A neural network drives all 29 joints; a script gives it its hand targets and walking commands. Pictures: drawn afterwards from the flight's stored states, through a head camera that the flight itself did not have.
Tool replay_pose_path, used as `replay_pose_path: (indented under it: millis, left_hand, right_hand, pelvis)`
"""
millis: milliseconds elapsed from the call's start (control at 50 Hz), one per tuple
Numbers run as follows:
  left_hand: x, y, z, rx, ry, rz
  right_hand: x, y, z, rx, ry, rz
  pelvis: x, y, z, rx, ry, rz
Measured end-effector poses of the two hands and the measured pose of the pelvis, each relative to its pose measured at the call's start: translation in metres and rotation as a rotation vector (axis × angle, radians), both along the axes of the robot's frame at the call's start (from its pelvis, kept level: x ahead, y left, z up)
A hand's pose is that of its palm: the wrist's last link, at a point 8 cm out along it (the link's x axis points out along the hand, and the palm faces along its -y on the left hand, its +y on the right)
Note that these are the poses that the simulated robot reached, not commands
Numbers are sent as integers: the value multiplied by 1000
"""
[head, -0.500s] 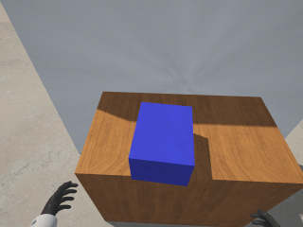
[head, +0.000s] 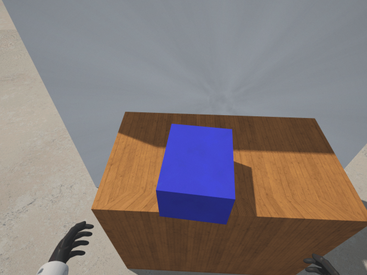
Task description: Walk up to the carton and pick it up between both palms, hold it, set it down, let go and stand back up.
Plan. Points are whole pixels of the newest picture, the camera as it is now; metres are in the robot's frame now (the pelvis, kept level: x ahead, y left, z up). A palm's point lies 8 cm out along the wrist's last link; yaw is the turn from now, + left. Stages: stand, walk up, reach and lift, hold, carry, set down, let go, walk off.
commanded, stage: stand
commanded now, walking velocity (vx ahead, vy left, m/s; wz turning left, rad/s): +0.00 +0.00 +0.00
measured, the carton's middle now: (197, 171) +0.44 -0.02 -0.07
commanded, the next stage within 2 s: none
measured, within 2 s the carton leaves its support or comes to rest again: neither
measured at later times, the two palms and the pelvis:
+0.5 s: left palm (59, 263) +0.18 +0.28 -0.05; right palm out of the picture +0.13 -0.30 -0.06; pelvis +0.00 +0.00 +0.00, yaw +0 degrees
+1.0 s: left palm (57, 266) +0.18 +0.28 -0.05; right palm out of the picture +0.12 -0.30 -0.06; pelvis -0.01 +0.00 +0.00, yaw +0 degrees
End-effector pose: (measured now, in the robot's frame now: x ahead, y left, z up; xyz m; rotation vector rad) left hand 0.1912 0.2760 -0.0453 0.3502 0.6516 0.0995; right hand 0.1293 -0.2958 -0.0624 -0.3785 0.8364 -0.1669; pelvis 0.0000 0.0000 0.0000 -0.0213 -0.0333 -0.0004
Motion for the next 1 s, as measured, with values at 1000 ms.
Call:
replay_pose_path:
  millis: [1000]
  left_hand:
    - [-14,4,-3,7,22,12]
  right_hand:
    - [-7,-1,1,-5,-13,-2]
  pelvis:
    - [-8,1,0,-1,-11,0]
